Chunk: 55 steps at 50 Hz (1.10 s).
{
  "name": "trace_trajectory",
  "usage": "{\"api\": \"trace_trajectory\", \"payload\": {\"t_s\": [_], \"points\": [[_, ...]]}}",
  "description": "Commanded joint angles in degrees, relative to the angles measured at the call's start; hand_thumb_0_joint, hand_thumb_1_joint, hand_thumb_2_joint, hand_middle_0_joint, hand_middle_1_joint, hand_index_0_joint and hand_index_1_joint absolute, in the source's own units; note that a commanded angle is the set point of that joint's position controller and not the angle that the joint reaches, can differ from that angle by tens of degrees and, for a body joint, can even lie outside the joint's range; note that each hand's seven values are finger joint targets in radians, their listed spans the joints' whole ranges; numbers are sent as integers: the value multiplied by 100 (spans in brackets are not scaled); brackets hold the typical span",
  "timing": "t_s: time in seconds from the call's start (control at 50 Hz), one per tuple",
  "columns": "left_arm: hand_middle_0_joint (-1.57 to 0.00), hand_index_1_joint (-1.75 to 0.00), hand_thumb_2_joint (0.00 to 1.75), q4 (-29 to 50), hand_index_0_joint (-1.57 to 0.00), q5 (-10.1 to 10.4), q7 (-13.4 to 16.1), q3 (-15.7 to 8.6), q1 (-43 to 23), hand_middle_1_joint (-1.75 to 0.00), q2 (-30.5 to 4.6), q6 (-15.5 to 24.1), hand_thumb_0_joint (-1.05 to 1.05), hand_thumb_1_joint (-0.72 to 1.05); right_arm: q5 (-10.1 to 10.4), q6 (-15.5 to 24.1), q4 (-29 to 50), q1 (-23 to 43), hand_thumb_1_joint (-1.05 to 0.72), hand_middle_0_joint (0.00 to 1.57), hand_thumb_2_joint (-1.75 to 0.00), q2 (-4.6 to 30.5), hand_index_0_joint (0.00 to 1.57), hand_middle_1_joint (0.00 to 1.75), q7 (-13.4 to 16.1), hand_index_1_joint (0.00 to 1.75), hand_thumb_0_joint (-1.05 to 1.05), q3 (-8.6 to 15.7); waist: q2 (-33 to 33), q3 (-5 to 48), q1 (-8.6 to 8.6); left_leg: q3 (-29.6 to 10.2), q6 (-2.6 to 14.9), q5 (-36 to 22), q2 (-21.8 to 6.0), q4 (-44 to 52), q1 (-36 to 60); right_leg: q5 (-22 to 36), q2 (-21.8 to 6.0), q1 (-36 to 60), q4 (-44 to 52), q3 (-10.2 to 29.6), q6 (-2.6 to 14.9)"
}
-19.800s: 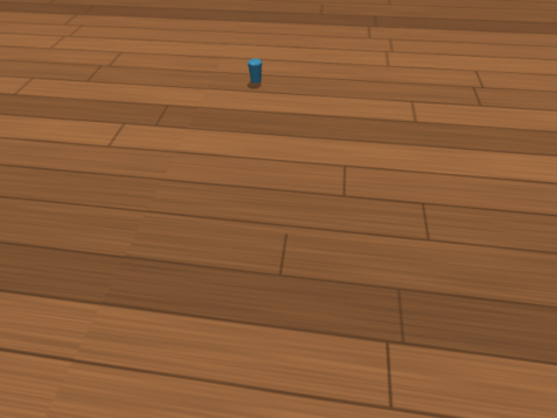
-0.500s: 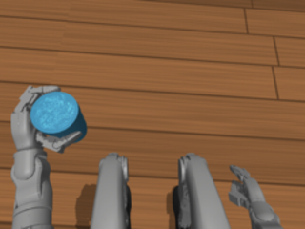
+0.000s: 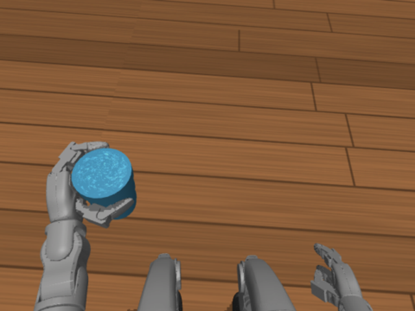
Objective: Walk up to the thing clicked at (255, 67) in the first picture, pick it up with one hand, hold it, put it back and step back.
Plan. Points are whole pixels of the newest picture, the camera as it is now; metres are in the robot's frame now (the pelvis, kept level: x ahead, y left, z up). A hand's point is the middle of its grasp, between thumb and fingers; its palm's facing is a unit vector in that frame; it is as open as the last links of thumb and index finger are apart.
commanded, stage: lift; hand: left
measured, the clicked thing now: (111, 189) +0.34 +0.19 +0.01
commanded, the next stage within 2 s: hold in 1.14 s
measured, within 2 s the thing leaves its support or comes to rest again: neither
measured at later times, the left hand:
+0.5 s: hand (98, 162) +0.34 +0.18 +0.10, palm faces +0.16 -0.99 -0.01, open 11.8 cm
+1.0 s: hand (95, 146) +0.35 +0.17 +0.13, palm faces +0.16 -0.99 -0.01, open 11.8 cm
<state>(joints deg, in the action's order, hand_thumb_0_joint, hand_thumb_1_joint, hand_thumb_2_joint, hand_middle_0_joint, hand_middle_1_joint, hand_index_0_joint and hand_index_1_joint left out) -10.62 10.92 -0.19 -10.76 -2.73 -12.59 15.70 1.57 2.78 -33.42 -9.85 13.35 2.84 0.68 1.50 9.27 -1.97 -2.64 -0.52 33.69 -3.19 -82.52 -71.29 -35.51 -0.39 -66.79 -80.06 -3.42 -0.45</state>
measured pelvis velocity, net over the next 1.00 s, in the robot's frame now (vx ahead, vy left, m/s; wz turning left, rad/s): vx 0.02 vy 0.00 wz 0.02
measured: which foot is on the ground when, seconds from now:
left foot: down 0.00-1.00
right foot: down 0.00-1.00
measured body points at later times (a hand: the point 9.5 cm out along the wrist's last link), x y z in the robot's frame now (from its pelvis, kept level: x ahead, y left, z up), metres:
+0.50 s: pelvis +0.01 +0.00 +0.07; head +0.10 +0.01 +0.51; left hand +0.33 +0.23 +0.11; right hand +0.16 -0.24 -0.04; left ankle +0.04 +0.12 -0.59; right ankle +0.03 -0.13 -0.59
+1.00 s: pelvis +0.02 +0.00 +0.09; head +0.09 +0.01 +0.54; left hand +0.34 +0.23 +0.14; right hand +0.16 -0.24 -0.02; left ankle +0.04 +0.12 -0.59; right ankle +0.03 -0.13 -0.59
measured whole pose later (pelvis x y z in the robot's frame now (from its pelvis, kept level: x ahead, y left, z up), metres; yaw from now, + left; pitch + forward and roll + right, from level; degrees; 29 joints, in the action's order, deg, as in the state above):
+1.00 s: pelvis +0.02 +0.00 +0.09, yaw +1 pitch +11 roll -2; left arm -21.1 9.4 0.1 -7.7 -5.9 -10.2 19.8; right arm -0.2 1.7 -36.6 -12.7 12.3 2.3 -0.2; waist 1.0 3.5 -1.5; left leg -0.5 -0.6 25.4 -2.7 -56.0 -41.3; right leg -26.8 -0.6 -37.7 -53.8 -2.3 -0.6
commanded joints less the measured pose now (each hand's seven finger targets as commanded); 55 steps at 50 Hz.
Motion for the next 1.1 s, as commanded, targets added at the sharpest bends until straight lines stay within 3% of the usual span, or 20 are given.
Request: {"api": "trace_trajectory", "payload": {"t_s": [0.0, 0.02, 0.06, 0.1, 0.16, 0.22, 0.28, 0.3, 0.34, 0.42, 0.48, 0.5, 0.52, 0.54, 0.62, 0.66, 0.76, 0.88, 1.08], "points": [[-120, -133, 117, 1504, -123, 0, 48, -302, -1259, -133, -792, 557, 0, -2, 13, 272, 606, -141, -91, 20, -90, 730, 20, 30, 24, 30, 0, 283, 456, 2038, 31, -76, 84, -1269, 189, 1606, 2365, 1569, 133, 1333, 1445, 93, 168], [-120, -133, 118, 1359, -123, -9, 70, -400, -1238, -133, -826, 563, 0, 1, 6, 259, 554, -248, -91, 20, -90, 768, 20, 30, 21, 30, 0, 301, 348, 2104, -13, -149, 76, -1532, 147, 1662, 2545, 1778, 136, 1404, 1432, 51, 165], [-121, -134, 118, 1389, -123, 5, 70, -286, -1300, -134, -689, 632, 0, -1, -25, 271, 568, -208, -91, 20, -90, 724, 20, 30, 2, 30, 0, 269, 507, 2055, -2, -156, 46, -1569, 154, 1824, 2750, 1781, 140, 1461, 1519, 27, 173], [-120, -133, 118, 1249, -123, 17, 92, -332, -1225, -134, -695, 648, 0, 0, -31, 252, 549, -257, -91, 20, -90, 706, 20, 30, 6, 30, 0, 252, 378, 2009, 18, -191, 41, -1783, 145, 1957, 2884, 1955, 144, 1656, 1623, -6, 161], [-122, -134, 118, 1165, -124, 17, 35, -160, -1291, -134, -595, 693, 0, -1, -44, 260, 535, -305, -92, 20, -90, 727, 20, 30, 8, 30, 0, 247, 267, 2056, -13, -74, 78, -2038, 164, 2014, 3087, 2234, 137, 2003, 1868, 47, 143], [-121, -133, 117, 1068, -123, -27, 15, -48, -1329, -133, -533, 700, 0, -2, -60, 253, 542, -255, -92, 20, -90, 718, 20, 30, -2, 30, 0, 242, 185, 1807, 11, -37, 80, -1786, 180, 2242, 3096, 2081, 132, 2158, 2086, 45, 136], [-121, -132, 116, 917, -123, -44, 14, 10, -1263, -132, -460, 696, 0, 0, -73, 243, 510, -364, -92, 20, -90, 722, 20, 30, -4, 30, 0, 251, 113, 1825, -40, -31, 69, -1990, 174, 2374, 3274, 2268, 139, 2412, 2253, 27, 131], [-121, -132, 115, 990, -123, -21, 39, -130, -1432, -132, -568, 724, 0, -1, -72, 247, 493, -360, -92, 20, -90, 739, 20, 30, -10, 30, 0, 250, 126, 1800, 27, -35, 60, -2037, 164, 2420, 3362, 2277, 143, 2427, 2265, 21, 138], [-121, -133, 117, 1028, -123, -34, 28, -43, -1598, -133, -516, 761, 0, -1, -91, 245, 470, -351, -92, 20, -90, 713, 20, 30, -18, 30, 0, 236, 273, 1774, 2, -52, 37, -2073, 145, 2559, 3597, 2248, 147, 2394, 2324, -2, 154], [-119, -132, 117, 873, -121, -72, 107, -132, -1532, -132, -539, 800, 0, 0, -109, 216, 503, -277, -91, 20, -90, 640, 20, 30, 4, 30, 0, 202, 115, 1476, 52, 31, 67, -1775, 199, 2766, 3435, 2106, 122, 2704, 2603, 53, 120], [-117, -131, 117, 876, -120, -104, 97, -100, -1567, -131, -564, 838, 0, -2, -125, 203, 489, -302, -91, 20, -90, 630, 20, 30, 15, 30, 0, 191, 99, 1628, 53, 86, 76, -1977, 207, 2819, 3607, 2354, 113, 2984, 2722, 97, 106], [-117, -131, 117, 886, -119, -98, 70, 9, -1699, -131, -487, 858, 0, -3, -134, 195, 457, -267, -91, 20, -90, 623, 20, 30, 14, 30, 0, 181, 177, 1522, -4, 96, 73, -1961, 206, 2848, 3670, 2344, 113, 2938, 2754, 103, 105], [-117, -131, 117, 792, -120, -86, 78, -91, -1519, -131, -514, 841, 0, -3, -133, 190, 478, -303, -91, 20, -90, 628, 20, 30, 26, 30, 0, 187, 93, 1601, 45, 111, 83, -2048, 215, 2858, 3702, 2443, 107, 3056, 2820, 112, 90], [-118, -131, 117, 711, -120, -94, 64, 16, -1588, -131, -460, 829, 0, -3, -129, 186, 469, -283, -92, 20, -90, 628, 20, 30, 30, 30, 0, 183, 26, 1471, -15, 142, 96, -2011, 219, 2874, 3665, 2472, 97, 3116, 2895, 146, 69], [-117, -131, 117, 708, -119, -136, 67, 42, -1776, -131, -470, 842, 0, -3, -149, 190, 443, -231, -91, 20, -90, 617, 20, 30, 27, 30, 0, 189, 60, 1356, -32, 164, 96, -1745, 229, 3049, 3758, 2235, 94, 3143, 3082, 152, 69], [-118, -131, 116, 629, -120, -125, 70, -6, -1681, -131, -479, 850, 0, -1, -141, 184, 425, -244, -91, 20, -90, 628, 20, 30, 24, 30, 0, 194, 47, 1426, 36, 154, 86, -1878, 225, 3119, 3851, 2340, 88, 3292, 3108, 134, 75], [-118, -133, 119, 715, -120, -91, 70, -64, -1918, -132, -521, 927, 0, -1, -145, 173, 425, -183, -91, 20, -90, 616, 20, 30, -1, 30, 0, 181, 122, 1257, 12, 158, 83, -1750, 235, 3315, 3952, 2212, 100, 3406, 3243, 125, 76], [-118, -131, 117, 552, -119, -97, 47, 61, -1854, -131, -410, 926, 0, 0, -150, 148, 342, -279, -91, 20, -90, 647, 20, 30, 9, 30, 0, 195, 155, 1373, 2, 128, 53, -2305, 195, 3382, 4348, 2645, 127, 3535, 3256, 76, 102], [-117, -131, 116, 336, -118, -92, 23, 46, -1848, -130, -383, 942, 0, -4, -147, 113, 328, -218, -91, 20, -90, 671, 20, 30, -47, 30, 0, 218, -29, 1162, 45, 156, 59, -2435, 194, 3542, 4446, 2780, 125, 3759, 3422, 94, 86]]}}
